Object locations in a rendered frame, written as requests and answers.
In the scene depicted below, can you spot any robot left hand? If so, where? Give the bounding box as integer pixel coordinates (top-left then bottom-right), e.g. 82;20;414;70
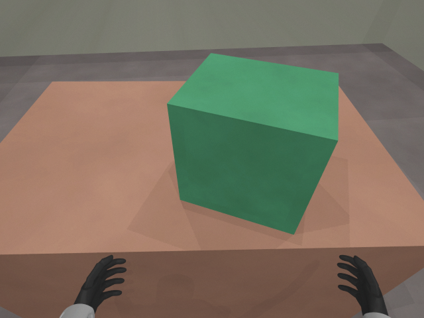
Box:
74;255;127;312

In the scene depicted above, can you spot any left robot forearm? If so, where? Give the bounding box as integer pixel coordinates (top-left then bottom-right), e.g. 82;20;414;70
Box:
60;303;95;318

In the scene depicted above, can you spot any robot right hand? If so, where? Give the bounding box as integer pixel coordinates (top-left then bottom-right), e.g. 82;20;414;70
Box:
337;255;388;316

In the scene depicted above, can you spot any pedestal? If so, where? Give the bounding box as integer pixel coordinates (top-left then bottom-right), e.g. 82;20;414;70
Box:
0;81;424;318

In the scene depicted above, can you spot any carton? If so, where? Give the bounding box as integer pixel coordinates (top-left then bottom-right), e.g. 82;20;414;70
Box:
167;53;339;235

